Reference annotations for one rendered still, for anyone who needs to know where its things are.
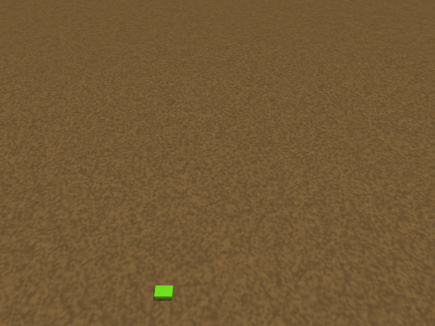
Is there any small box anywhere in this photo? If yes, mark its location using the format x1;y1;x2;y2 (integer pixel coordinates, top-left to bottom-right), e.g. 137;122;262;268
154;285;174;299

